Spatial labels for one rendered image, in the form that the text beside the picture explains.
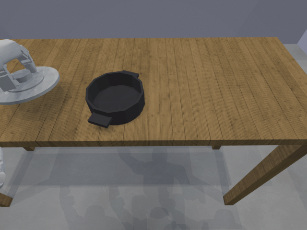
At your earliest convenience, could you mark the lid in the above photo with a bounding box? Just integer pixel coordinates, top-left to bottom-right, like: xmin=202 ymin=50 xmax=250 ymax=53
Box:
xmin=0 ymin=66 xmax=60 ymax=105

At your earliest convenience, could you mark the knob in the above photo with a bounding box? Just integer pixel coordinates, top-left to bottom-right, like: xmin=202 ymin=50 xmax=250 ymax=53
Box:
xmin=11 ymin=69 xmax=33 ymax=83

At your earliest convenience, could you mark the pot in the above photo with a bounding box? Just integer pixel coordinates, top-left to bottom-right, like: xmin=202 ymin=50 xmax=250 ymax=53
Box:
xmin=85 ymin=70 xmax=145 ymax=128

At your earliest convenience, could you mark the table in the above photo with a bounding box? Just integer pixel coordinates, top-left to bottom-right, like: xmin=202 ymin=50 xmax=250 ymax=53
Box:
xmin=0 ymin=37 xmax=307 ymax=207

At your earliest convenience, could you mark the left robot hand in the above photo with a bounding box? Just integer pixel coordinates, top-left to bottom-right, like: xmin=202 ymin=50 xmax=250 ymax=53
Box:
xmin=0 ymin=39 xmax=37 ymax=92

